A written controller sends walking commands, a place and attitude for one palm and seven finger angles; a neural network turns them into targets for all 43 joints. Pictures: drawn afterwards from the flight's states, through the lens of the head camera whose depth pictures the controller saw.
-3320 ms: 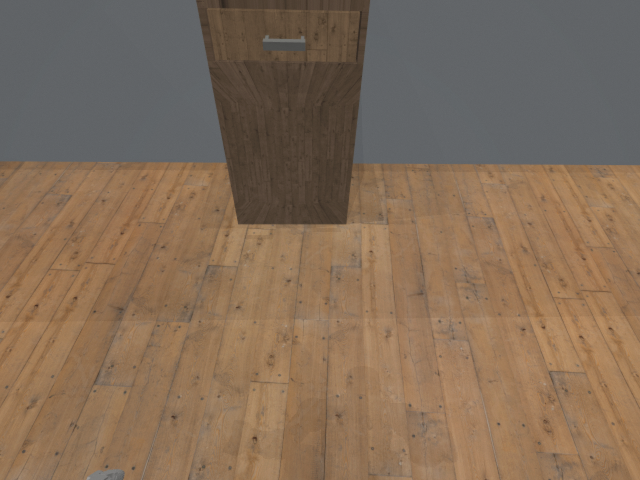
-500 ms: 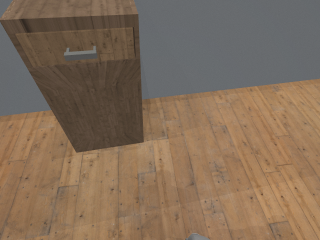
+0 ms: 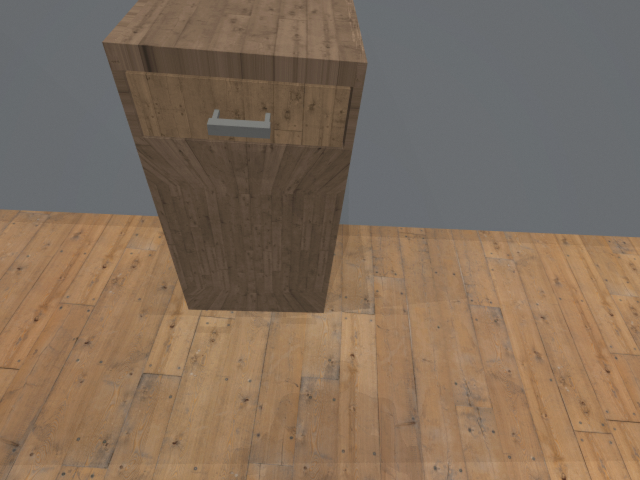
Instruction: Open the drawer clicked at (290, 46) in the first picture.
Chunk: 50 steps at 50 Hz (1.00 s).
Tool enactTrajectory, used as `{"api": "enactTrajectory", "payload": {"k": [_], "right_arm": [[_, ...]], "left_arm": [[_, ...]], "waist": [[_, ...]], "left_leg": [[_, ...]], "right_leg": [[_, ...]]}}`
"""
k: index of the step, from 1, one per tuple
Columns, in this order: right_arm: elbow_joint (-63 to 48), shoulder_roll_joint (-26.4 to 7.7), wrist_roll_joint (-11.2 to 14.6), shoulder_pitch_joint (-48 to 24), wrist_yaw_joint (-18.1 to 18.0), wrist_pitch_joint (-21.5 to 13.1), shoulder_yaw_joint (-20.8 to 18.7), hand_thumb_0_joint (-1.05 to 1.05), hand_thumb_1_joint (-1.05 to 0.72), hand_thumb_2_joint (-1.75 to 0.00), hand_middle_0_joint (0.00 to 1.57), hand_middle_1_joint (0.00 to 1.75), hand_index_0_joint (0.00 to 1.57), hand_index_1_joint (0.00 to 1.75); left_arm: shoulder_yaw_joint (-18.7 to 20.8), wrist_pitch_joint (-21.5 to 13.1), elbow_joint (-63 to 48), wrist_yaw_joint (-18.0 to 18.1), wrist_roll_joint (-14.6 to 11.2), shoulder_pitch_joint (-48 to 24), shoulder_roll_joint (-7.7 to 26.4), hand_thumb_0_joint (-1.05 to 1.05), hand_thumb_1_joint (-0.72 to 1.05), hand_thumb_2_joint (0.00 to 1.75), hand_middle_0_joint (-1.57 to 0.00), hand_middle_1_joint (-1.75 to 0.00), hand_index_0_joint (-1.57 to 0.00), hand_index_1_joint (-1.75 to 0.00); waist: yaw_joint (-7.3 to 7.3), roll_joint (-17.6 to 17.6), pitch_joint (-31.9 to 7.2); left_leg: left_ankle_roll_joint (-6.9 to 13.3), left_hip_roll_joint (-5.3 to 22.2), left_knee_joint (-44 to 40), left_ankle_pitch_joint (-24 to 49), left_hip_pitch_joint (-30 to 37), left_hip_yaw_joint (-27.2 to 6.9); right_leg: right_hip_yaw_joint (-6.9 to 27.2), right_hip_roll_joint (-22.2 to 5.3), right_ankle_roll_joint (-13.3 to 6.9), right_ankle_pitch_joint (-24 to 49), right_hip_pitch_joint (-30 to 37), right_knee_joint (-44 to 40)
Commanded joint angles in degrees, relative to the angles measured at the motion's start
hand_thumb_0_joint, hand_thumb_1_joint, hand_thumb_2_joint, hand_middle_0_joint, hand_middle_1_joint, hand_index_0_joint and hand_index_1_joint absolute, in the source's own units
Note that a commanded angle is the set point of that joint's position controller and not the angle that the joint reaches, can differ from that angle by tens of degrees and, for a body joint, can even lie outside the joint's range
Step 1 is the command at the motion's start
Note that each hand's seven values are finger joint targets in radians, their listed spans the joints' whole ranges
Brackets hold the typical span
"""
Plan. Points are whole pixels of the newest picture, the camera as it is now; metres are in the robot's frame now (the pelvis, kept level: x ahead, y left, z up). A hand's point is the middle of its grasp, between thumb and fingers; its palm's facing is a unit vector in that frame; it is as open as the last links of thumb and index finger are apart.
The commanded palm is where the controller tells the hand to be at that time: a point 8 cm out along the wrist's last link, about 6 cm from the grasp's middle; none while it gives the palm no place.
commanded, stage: take the last steps up to it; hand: left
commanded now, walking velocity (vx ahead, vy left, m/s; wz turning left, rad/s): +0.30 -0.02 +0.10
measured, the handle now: (240, 122) +0.75 +0.21 +0.03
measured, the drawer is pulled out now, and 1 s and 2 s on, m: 0.00 0.00 0.00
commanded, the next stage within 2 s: come to a stop and stand still in 0.64 s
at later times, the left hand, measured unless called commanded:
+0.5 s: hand out of the picture +0.06 +0.12 -0.16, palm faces +0.14 -0.97 -0.18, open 7.3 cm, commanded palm none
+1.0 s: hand (202, 414) +0.24 +0.19 -0.17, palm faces +0.09 -0.97 -0.22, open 7.4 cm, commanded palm none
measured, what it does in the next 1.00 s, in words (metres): walks ahead: right foot, then left foot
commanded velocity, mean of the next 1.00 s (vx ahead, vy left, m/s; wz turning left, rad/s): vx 0.10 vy -0.02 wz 0.03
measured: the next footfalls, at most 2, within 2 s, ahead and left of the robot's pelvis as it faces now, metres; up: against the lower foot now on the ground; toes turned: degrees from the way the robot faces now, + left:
right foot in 0.30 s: +0.12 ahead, -0.15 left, +0.00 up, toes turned -5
left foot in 0.70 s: +0.27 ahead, +0.12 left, +0.00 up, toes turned +13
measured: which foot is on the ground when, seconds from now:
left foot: down 0.00-0.30, up 0.32-0.68, down 0.70-1.00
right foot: up 0.00-0.28, down 0.30-0.70, up 0.72-1.00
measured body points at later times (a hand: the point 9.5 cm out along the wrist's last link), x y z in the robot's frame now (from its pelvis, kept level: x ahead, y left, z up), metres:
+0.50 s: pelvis +0.10 -0.04 +0.01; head +0.10 -0.05 +0.46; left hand +0.05 +0.17 -0.15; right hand +0.11 -0.27 -0.16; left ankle +0.11 +0.09 -0.68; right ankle +0.08 -0.14 -0.74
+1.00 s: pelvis +0.21 +0.00 +0.00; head +0.22 +0.00 +0.45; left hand +0.24 +0.24 -0.15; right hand +0.27 -0.23 -0.15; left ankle +0.23 +0.11 -0.74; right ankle +0.24 -0.12 -0.72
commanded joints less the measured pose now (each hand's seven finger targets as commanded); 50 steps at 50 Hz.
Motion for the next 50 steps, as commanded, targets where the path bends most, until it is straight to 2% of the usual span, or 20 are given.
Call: {"api": "enactTrajectory", "payload": {"k": [1,9,13,14,15,16,17,19,22,29,31,33,34,35,36,37,39,41,46,50], "right_arm": [[0.29,-7.46,0.35,7.20,-0.33,-1.38,-1.41,0.00,-0.90,-0.90,0.20,0.30,0.20,0.30],[2.48,-8.33,0.05,8.39,0.28,-0.77,-2.38,0.00,-0.90,-0.90,0.20,0.30,0.20,0.30],[3.19,-6.05,0.64,6.68,0.39,-0.78,-1.83,0.00,-0.90,-0.90,0.20,0.30,0.20,0.30],[2.58,-3.80,1.02,6.31,0.66,-0.94,-1.43,0.00,-0.90,-0.90,0.20,0.30,0.20,0.30],[0.56,-0.95,0.99,4.27,1.13,-1.04,-0.79,0.00,-0.90,-0.90,0.20,0.30,0.20,0.30],[-0.74,-3.84,0.50,1.03,1.38,-0.40,-1.22,0.00,-0.90,-0.90,0.20,0.30,0.20,0.30],[-0.95,-3.98,0.39,-1.34,1.69,-0.22,-1.78,0.00,-0.90,-0.90,0.20,0.30,0.20,0.30],[0.57,-2.82,0.33,0.61,2.16,-0.04,-2.04,0.00,-0.90,-0.90,0.20,0.30,0.20,0.30],[2.11,-0.25,0.20,3.71,2.44,0.32,-1.55,0.00,-0.90,-0.90,0.20,0.30,0.20,0.30],[-0.49,0.82,0.73,-1.96,2.94,-0.29,-0.94,0.00,-0.90,-0.90,0.20,0.30,0.20,0.30],[-0.38,-0.08,0.68,-0.61,2.70,-0.69,-0.81,0.00,-0.90,-0.90,0.20,0.30,0.20,0.30],[2.08,-2.38,0.38,6.20,2.00,-1.49,-1.06,0.00,-0.90,-0.90,0.20,0.30,0.20,0.30],[3.35,-7.38,0.00,12.64,1.35,-1.94,-2.14,0.00,-0.90,-0.90,0.20,0.30,0.20,0.30],[4.08,-12.50,-0.03,17.25,0.73,-1.68,-3.14,0.00,-0.90,-0.90,0.20,0.30,0.20,0.30],[4.37,-12.01,0.14,16.96,0.22,-1.23,-2.83,0.00,-0.90,-0.90,0.20,0.30,0.20,0.30],[3.27,-10.61,0.26,12.79,-0.08,-1.15,-2.54,0.00,-0.90,-0.90,0.20,0.30,0.20,0.30],[1.25,-4.58,0.45,4.32,-0.46,-1.52,-0.64,0.00,-0.90,-0.90,0.20,0.30,0.20,0.30],[0.71,-3.60,0.49,0.57,-0.95,-1.72,-0.12,0.00,-0.90,-0.90,0.20,0.30,0.20,0.30],[1.00,-6.98,0.64,-0.21,-1.15,0.23,-1.54,0.00,-0.90,-0.90,0.20,0.30,0.20,0.30],[-0.08,-8.07,0.48,-1.67,-0.72,1.45,-2.58,0.00,-0.90,-0.90,0.20,0.30,0.20,0.30]], "left_arm": [[-0.56,-2.16,-3.02,-0.76,0.04,-0.17,1.41,0.00,0.90,0.90,-0.20,-0.30,-0.20,-0.30],[-0.95,-2.85,-3.49,-1.32,0.06,-1.98,0.16,0.00,0.90,0.90,-0.20,-0.30,-0.20,-0.30],[-0.32,-3.97,0.25,-0.90,0.13,7.07,1.04,0.00,0.90,0.90,-0.20,-0.30,-0.20,-0.30],[0.35,-4.48,1.36,-0.41,0.41,11.06,4.26,0.00,0.90,0.90,-0.20,-0.30,-0.20,-0.30],[1.35,-4.48,2.35,-0.02,0.42,15.80,9.04,0.00,0.90,0.90,-0.20,-0.30,-0.20,-0.30],[1.54,-4.68,2.74,0.31,-0.32,18.75,9.94,0.00,0.90,0.90,-0.20,-0.30,-0.20,-0.30],[1.23,-4.80,2.79,0.58,-0.29,16.61,7.82,0.00,0.90,0.90,-0.20,-0.30,-0.20,-0.30],[0.30,-5.00,1.53,1.02,-0.08,11.31,3.57,0.00,0.90,0.90,-0.20,-0.30,-0.20,-0.30],[-0.52,-5.98,1.39,0.85,0.05,10.59,1.67,0.00,0.90,0.90,-0.20,-0.30,-0.20,-0.30],[-0.41,-5.92,3.73,0.73,0.23,13.62,3.06,0.00,0.90,0.90,-0.20,-0.30,-0.20,-0.30],[-0.13,-5.48,3.66,0.74,0.11,12.55,3.14,0.00,0.90,0.90,-0.20,-0.30,-0.20,-0.30],[-0.25,-4.89,3.64,0.67,-0.26,12.50,1.94,0.00,0.90,0.90,-0.20,-0.30,-0.20,-0.30],[-0.56,-4.61,3.09,0.40,-0.37,13.53,-0.20,0.00,0.90,0.90,-0.20,-0.30,-0.20,-0.30],[-0.92,-4.58,1.55,0.13,-0.73,13.74,-2.63,0.00,0.90,0.90,-0.20,-0.30,-0.20,-0.30],[-0.89,-4.35,0.47,0.37,-0.22,11.31,-1.38,0.00,0.90,0.90,-0.20,-0.30,-0.20,-0.30],[-0.92,-4.30,0.36,0.27,-0.28,8.99,-2.04,0.00,0.90,0.90,-0.20,-0.30,-0.20,-0.30],[-1.06,-3.83,1.75,0.07,-0.37,7.97,-2.34,0.00,0.90,0.90,-0.20,-0.30,-0.20,-0.30],[-1.63,-2.41,3.10,0.58,-0.83,11.46,-4.33,0.00,0.90,0.90,-0.20,-0.30,-0.20,-0.30],[-1.11,-0.34,0.65,1.11,-0.32,8.80,-1.00,0.00,0.90,0.90,-0.20,-0.30,-0.20,-0.30],[-0.08,-0.34,-2.07,1.10,-0.08,7.95,1.43,0.00,0.90,0.90,-0.20,-0.30,-0.20,-0.30]], "waist": [[-1.94,9.37,-0.22],[-2.51,10.12,3.65],[1.88,5.07,2.06],[3.67,-2.36,1.13],[5.63,-13.58,2.68],[7.07,-14.41,2.58],[5.94,-12.07,6.36],[2.18,-3.26,7.51],[0.03,-3.62,5.48],[1.21,-5.94,5.49],[0.08,-5.47,5.42],[-2.82,0.90,1.83],[-4.77,11.78,-1.70],[-5.47,22.82,-4.32],[-5.88,18.98,-4.67],[-4.81,17.65,-2.04],[-1.24,9.12,2.63],[1.24,8.06,-0.67],[0.56,9.69,-1.09],[1.84,9.93,-0.60]], "left_leg": [[6.91,14.32,-17.93,12.46,10.47,-15.34],[6.79,13.91,-19.05,-1.36,6.17,-15.76],[2.58,8.79,-8.83,-5.22,-2.94,-10.70],[0.38,4.55,1.04,-8.29,-11.63,-5.95],[-1.78,-0.91,13.94,-15.01,-21.67,0.47],[-1.53,0.95,23.84,-17.12,-23.34,-4.00],[-1.30,2.84,29.28,-12.54,-25.01,-5.81],[-1.72,5.34,30.90,-5.96,-23.02,-6.22],[-3.33,5.13,25.97,-0.13,-18.08,-3.49],[-2.80,3.43,9.70,2.08,-10.76,-0.06],[-2.37,2.56,4.62,3.26,-5.93,0.60],[-2.12,1.71,-3.65,6.87,7.35,0.92],[0.53,9.97,-7.21,8.59,15.93,-9.42],[6.04,22.09,-14.30,9.81,19.64,-25.15],[7.87,23.32,-17.29,3.11,16.92,-27.11],[8.53,22.61,-17.86,2.05,12.28,-25.17],[6.62,18.76,-17.85,16.62,1.69,-15.75],[5.58,16.00,-15.88,31.52,0.25,-8.07],[6.09,16.43,-13.02,32.57,1.09,-7.18],[3.61,14.58,-7.96,27.07,-0.72,-6.56]], "right_leg": [[1.95,-1.22,0.33,2.53,-9.07,-0.08],[-1.05,0.32,-0.16,2.57,-1.77,-17.95],[-1.03,1.05,-1.08,11.49,15.82,-31.77],[8.30,-6.31,-3.75,4.25,23.69,-36.18],[23.94,-17.33,-9.05,-2.69,26.76,-44.25],[31.15,-20.30,-11.95,-11.16,22.31,-49.47],[30.53,-19.72,-12.60,-14.03,17.66,-51.22],[20.39,-16.87,-11.43,-5.72,13.11,-49.41],[8.24,-12.06,-9.16,11.36,11.10,-47.34],[4.22,-11.46,-9.60,19.76,11.07,-44.22],[3.34,-10.30,-8.82,19.06,10.41,-41.37],[0.54,-6.78,-6.72,20.09,7.16,-30.60],[-2.92,-2.08,-4.42,11.19,0.65,-17.97],[-5.58,3.30,-2.32,-9.15,-7.81,-3.51],[-0.28,2.62,-3.31,-10.60,-9.56,4.90],[1.30,0.59,-3.60,-7.30,-11.66,9.56],[4.11,-2.51,-2.40,-0.61,-6.08,4.52],[3.88,-1.98,-0.82,2.11,2.07,-5.05],[1.28,0.35,-0.74,5.42,5.65,-15.82],[1.11,0.79,-1.53,13.41,8.86,-23.69]]}}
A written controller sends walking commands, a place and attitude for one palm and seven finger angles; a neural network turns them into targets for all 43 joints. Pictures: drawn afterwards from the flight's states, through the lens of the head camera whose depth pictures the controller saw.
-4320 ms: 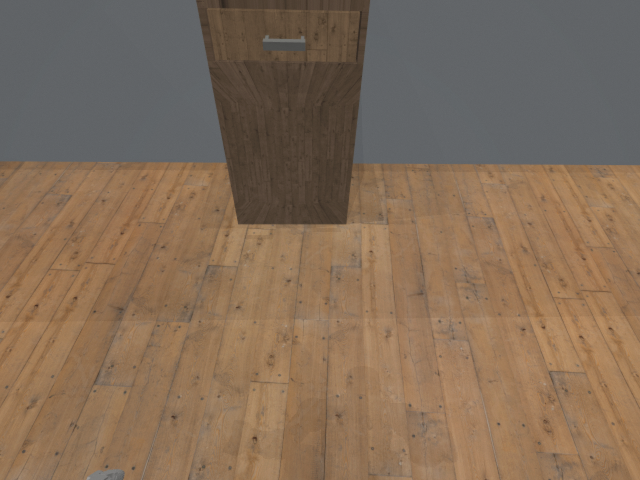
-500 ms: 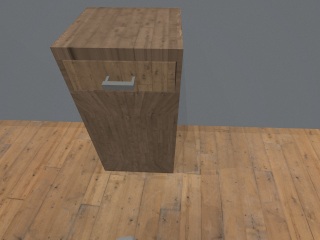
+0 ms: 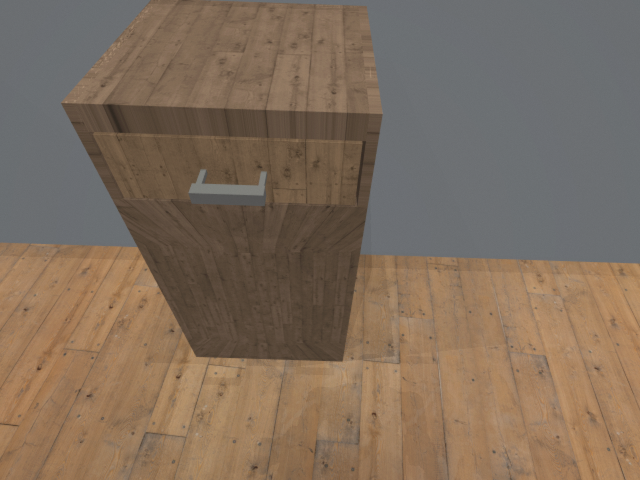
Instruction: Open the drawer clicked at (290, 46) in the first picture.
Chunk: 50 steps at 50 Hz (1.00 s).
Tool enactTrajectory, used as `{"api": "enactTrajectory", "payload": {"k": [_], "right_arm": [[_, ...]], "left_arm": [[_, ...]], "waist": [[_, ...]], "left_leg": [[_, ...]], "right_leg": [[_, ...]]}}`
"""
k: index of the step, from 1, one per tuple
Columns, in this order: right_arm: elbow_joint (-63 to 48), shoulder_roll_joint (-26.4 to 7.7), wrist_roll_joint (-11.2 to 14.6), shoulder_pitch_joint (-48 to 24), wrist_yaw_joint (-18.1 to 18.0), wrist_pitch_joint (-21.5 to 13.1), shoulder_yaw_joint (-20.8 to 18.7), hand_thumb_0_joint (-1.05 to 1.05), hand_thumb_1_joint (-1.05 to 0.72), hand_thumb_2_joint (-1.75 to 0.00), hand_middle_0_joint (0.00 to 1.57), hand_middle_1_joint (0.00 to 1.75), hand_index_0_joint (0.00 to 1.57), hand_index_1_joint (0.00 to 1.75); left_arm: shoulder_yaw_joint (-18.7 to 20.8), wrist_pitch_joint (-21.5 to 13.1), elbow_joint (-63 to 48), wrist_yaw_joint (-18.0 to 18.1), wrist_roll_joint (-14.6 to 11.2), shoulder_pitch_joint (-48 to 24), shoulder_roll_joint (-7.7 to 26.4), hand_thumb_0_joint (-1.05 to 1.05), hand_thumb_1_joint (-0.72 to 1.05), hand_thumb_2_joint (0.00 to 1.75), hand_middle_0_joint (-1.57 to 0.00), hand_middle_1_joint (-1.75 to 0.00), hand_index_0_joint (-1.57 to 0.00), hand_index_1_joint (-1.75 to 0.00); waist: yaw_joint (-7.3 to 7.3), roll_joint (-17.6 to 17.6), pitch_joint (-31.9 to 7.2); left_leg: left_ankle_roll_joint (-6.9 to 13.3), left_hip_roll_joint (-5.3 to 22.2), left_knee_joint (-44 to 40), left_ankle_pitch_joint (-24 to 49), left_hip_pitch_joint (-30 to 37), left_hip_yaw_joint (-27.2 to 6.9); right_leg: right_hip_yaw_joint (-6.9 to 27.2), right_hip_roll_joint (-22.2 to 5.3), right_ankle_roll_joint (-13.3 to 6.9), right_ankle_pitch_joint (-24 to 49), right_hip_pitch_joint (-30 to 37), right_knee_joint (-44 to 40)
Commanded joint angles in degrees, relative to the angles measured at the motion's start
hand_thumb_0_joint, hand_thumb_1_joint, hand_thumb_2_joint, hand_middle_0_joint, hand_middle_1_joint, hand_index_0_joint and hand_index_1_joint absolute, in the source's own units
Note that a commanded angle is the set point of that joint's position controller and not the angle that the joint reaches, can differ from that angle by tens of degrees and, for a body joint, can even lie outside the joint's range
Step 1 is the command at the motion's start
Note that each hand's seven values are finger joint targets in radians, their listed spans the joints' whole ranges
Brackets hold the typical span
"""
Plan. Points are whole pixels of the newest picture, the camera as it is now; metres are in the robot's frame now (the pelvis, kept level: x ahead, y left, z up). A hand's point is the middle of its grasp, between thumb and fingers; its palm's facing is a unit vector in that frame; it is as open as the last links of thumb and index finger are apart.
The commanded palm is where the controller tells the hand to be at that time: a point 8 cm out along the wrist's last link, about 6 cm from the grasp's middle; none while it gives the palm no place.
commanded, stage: come to a stop and stand still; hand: left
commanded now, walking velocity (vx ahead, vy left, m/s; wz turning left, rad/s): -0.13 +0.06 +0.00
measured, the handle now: (230, 185) +0.55 +0.19 +0.03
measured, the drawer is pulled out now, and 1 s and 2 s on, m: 0.00 0.00 0.00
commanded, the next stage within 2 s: look again from close up in 0.72 s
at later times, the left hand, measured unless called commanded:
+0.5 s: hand out of the picture +0.02 +0.20 -0.18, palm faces +0.08 -0.98 -0.20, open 7.4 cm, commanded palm none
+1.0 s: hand out of the picture -0.06 +0.18 -0.17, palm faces +0.03 -0.98 -0.20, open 7.4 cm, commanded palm none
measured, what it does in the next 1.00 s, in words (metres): steps on the spot: right foot, then left foot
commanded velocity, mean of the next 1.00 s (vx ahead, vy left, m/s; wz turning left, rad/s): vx -0.01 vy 0.03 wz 0.00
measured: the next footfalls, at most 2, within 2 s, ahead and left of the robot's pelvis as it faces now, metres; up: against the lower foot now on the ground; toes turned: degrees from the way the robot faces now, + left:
right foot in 0.04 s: +0.04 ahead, -0.12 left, +0.00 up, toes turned -3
left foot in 0.42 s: +0.05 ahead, +0.12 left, +0.00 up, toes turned +5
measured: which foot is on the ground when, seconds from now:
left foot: down 0.00-0.06, up 0.08-0.40, down 0.42-1.00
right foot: up 0.00-0.02, down 0.04-1.00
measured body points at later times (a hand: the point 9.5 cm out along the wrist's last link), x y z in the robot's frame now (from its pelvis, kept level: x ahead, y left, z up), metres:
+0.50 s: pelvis -0.03 +0.01 +0.00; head -0.02 +0.02 +0.45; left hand +0.01 +0.25 -0.16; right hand +0.01 -0.23 -0.15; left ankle -0.05 +0.13 -0.74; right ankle +0.03 -0.12 -0.73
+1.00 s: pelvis -0.04 +0.01 +0.00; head -0.04 +0.00 +0.45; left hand -0.06 +0.23 -0.15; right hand -0.03 -0.21 -0.17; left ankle -0.05 +0.13 -0.74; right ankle +0.00 -0.12 -0.74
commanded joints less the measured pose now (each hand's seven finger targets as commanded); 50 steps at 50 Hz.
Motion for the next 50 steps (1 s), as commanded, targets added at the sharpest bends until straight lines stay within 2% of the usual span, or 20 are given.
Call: {"api": "enactTrajectory", "payload": {"k": [1,3,4,6,9,14,19,20,21,22,23,26,30,32,40,41,42,43,45,50], "right_arm": [[-3.27,-8.63,0.06,0.67,0.40,0.42,-2.53,0.00,-0.90,-0.90,0.20,0.30,0.20,0.30],[-3.92,-4.18,0.59,3.70,1.21,1.04,-2.01,0.00,-0.90,-0.90,0.20,0.30,0.20,0.30],[-4.38,-3.37,0.58,3.18,1.05,2.10,-1.83,0.00,-0.90,-0.90,0.20,0.30,0.20,0.30],[-3.87,-4.32,0.54,2.68,0.93,2.66,-2.08,0.00,-0.90,-0.90,0.20,0.30,0.20,0.30],[-3.32,-4.93,0.62,3.80,1.16,2.54,-1.99,0.00,-0.90,-0.90,0.20,0.30,0.20,0.30],[-4.26,-4.81,0.69,2.48,1.41,2.26,-1.54,0.00,-0.90,-0.90,0.20,0.30,0.20,0.30],[-1.86,-4.12,0.61,9.65,1.29,1.10,-0.72,0.00,-0.90,-0.90,0.20,0.30,0.20,0.30],[-1.62,-5.82,0.38,10.49,1.21,0.64,-0.74,0.00,-0.90,-0.90,0.20,0.30,0.20,0.30],[-2.63,-8.17,-0.11,8.56,1.15,0.41,-0.95,0.00,-0.90,-0.90,0.20,0.30,0.20,0.30],[-3.93,-10.17,-0.31,5.32,1.10,0.54,-0.83,0.00,-0.90,-0.90,0.20,0.30,0.20,0.30],[-3.99,-9.40,-0.20,2.67,0.97,0.23,-0.70,0.00,-0.90,-0.90,0.20,0.30,0.20,0.30],[-3.60,-8.55,0.06,1.09,0.33,-0.16,-0.13,0.00,-0.90,-0.90,0.20,0.30,0.20,0.30],[-1.48,-6.91,0.65,4.91,0.35,-0.80,0.31,0.00,-0.90,-0.90,0.20,0.30,0.20,0.30],[-0.42,-6.81,0.72,6.20,0.49,-0.61,0.38,0.00,-0.90,-0.90,0.20,0.30,0.20,0.30],[1.69,-5.65,0.66,8.10,0.59,-0.56,1.14,0.00,-0.90,-0.90,0.20,0.30,0.20,0.30],[-2.30,-7.72,0.86,2.36,1.51,-1.60,1.12,0.00,-0.90,-0.90,0.20,0.30,0.20,0.30],[-3.43,-4.82,0.61,6.80,1.71,-1.08,1.34,0.00,-0.90,-0.90,0.20,0.30,0.20,0.30],[-3.00,-4.90,0.42,9.03,1.84,-1.27,1.42,0.00,-0.90,-0.90,0.20,0.30,0.20,0.30],[-3.56,-4.89,0.03,10.93,1.81,-1.45,1.62,0.00,-0.90,-0.90,0.20,0.30,0.20,0.30],[-3.57,-5.30,0.38,11.59,1.38,-1.78,2.05,0.00,-0.90,-0.90,0.20,0.30,0.20,0.30]], "left_arm": [[1.15,0.24,-1.88,0.16,0.28,9.02,4.39,0.00,0.90,0.90,-0.20,-0.30,-0.20,-0.30],[1.63,-0.48,-3.65,0.30,0.56,5.22,9.73,0.00,0.90,0.90,-0.20,-0.30,-0.20,-0.30],[1.97,-0.88,-4.21,0.42,0.41,5.51,10.98,0.00,0.90,0.90,-0.20,-0.30,-0.20,-0.30],[1.64,-0.82,-5.04,0.77,0.30,1.62,9.24,0.00,0.90,0.90,-0.20,-0.30,-0.20,-0.30],[2.03,-0.92,-5.92,1.07,0.25,-0.17,9.16,0.00,0.90,0.90,-0.20,-0.30,-0.20,-0.30],[2.60,-0.69,-5.40,0.90,0.49,0.89,10.64,0.00,0.90,0.90,-0.20,-0.30,-0.20,-0.30],[2.23,-0.07,-4.72,0.50,-0.17,-1.72,9.42,0.00,0.90,0.90,-0.20,-0.30,-0.20,-0.30],[1.77,0.26,-5.05,0.31,-0.56,-1.63,7.49,0.00,0.90,0.90,-0.20,-0.30,-0.20,-0.30],[1.26,0.61,-5.59,0.00,-0.80,-1.44,5.17,0.00,0.90,0.90,-0.20,-0.30,-0.20,-0.30],[0.99,0.54,-5.79,-0.26,-0.65,-1.37,4.08,0.00,0.90,0.90,-0.20,-0.30,-0.20,-0.30],[0.84,0.89,-4.67,-0.25,-0.10,-2.65,4.09,0.00,0.90,0.90,-0.20,-0.30,-0.20,-0.30],[0.12,0.73,-1.84,-0.71,-0.03,1.18,3.67,0.00,0.90,0.90,-0.20,-0.30,-0.20,-0.30],[-0.90,-0.44,1.51,-0.39,-0.18,4.63,4.32,0.00,0.90,0.90,-0.20,-0.30,-0.20,-0.30],[-1.02,-0.83,2.48,-0.28,-0.36,4.31,4.58,0.00,0.90,0.90,-0.20,-0.30,-0.20,-0.30],[-1.58,-1.13,4.48,0.11,-0.44,6.73,3.49,0.00,0.90,0.90,-0.20,-0.30,-0.20,-0.30],[-2.51,-2.60,5.64,2.45,0.05,12.30,4.62,0.00,0.90,0.90,-0.20,-0.30,-0.20,-0.30],[-1.98,-3.14,3.49,1.85,-0.24,9.52,7.02,0.00,0.90,0.90,-0.20,-0.30,-0.20,-0.30],[-1.95,-3.18,2.44,1.37,-0.23,8.37,6.81,0.00,0.90,0.90,-0.20,-0.30,-0.20,-0.30],[-2.01,-2.63,1.51,0.74,-0.18,7.33,5.35,0.00,0.90,0.90,-0.20,-0.30,-0.20,-0.30],[-2.58,-2.76,1.87,0.22,-0.50,7.75,3.50,0.00,0.90,0.90,-0.20,-0.30,-0.20,-0.30]], "waist": [[2.08,6.00,-2.51],[-0.24,-7.38,-3.98],[1.11,-13.61,-5.57],[0.43,-8.33,-4.66],[0.45,-4.67,-6.01],[2.32,-7.37,-5.72],[-0.88,-7.31,-6.50],[-0.89,-0.57,-5.82],[0.09,8.18,-2.86],[1.30,10.05,-1.25],[1.01,13.87,0.92],[2.36,12.08,0.75],[1.38,6.83,0.31],[0.62,0.10,-0.67],[0.25,1.41,1.69],[2.83,1.68,3.19],[-0.64,2.42,-2.92],[-1.15,3.13,-2.83],[-1.28,7.28,-0.85],[-0.41,0.65,2.36]], "left_leg": [[3.17,11.23,-1.25,16.93,-2.94,-8.13],[-1.69,0.67,10.15,-6.11,-6.02,-2.09],[-2.05,-1.08,18.66,-19.09,-6.30,-4.67],[-1.80,-1.00,29.84,-19.32,-9.26,-9.93],[-2.99,-0.78,31.24,-16.35,-11.27,-10.41],[-3.41,-0.80,19.42,-16.14,-7.90,-9.05],[-2.20,-0.98,-3.93,-2.01,5.76,-6.95],[-1.03,1.87,-7.13,-1.03,7.62,-10.66],[1.65,8.54,-11.45,-2.23,2.24,-18.47],[3.52,12.31,-14.39,-6.48,-5.64,-21.17],[3.89,11.77,-18.32,-10.52,-9.99,-22.46],[3.31,9.01,-16.55,-6.29,-7.02,-17.15],[1.53,5.40,-12.13,0.20,-1.70,-14.07],[0.44,4.56,-10.62,-1.59,-0.51,-12.66],[0.07,3.86,-12.02,-5.47,-0.46,-11.96],[-1.56,4.63,-0.70,-1.14,-3.85,-8.14],[-1.54,0.48,-1.92,-6.81,-1.69,-9.78],[-0.90,0.94,-2.61,-6.71,-0.77,-10.09],[0.51,2.76,-5.75,-7.97,-3.81,-12.17],[1.13,2.96,-7.59,-4.74,-5.46,-12.56]], "right_leg": [[1.77,-1.51,-0.68,14.99,7.54,-10.52],[14.10,-13.87,-6.69,32.17,7.61,-16.93],[17.53,-17.52,-10.91,36.06,5.91,-20.17],[15.49,-16.27,-13.74,37.42,6.78,-19.28],[11.37,-14.76,-12.71,39.99,11.09,-17.53],[12.54,-15.04,-12.88,31.01,11.97,-19.76],[9.67,-9.53,-6.95,12.51,4.96,-17.89],[7.24,-6.09,-4.41,5.18,1.05,-15.39],[3.31,-1.59,-1.70,0.85,-0.50,-12.78],[0.51,-0.11,-0.46,1.38,3.21,-10.67],[0.26,0.32,-0.12,2.34,5.76,-7.62],[1.36,0.01,-0.55,5.47,6.73,-7.28],[3.89,-1.79,-0.68,12.31,8.72,-16.88],[5.21,-2.11,-0.97,11.48,8.64,-18.26],[5.79,-2.12,-1.11,6.97,6.10,-20.41],[6.79,-4.55,-1.65,16.00,6.30,-17.10],[10.13,-5.62,-3.25,1.90,5.93,-18.51],[9.52,-4.57,-3.86,-5.68,2.43,-17.96],[6.11,-2.01,-3.46,-3.33,2.23,-14.81],[5.65,-1.60,-3.16,3.25,5.32,-15.21]]}}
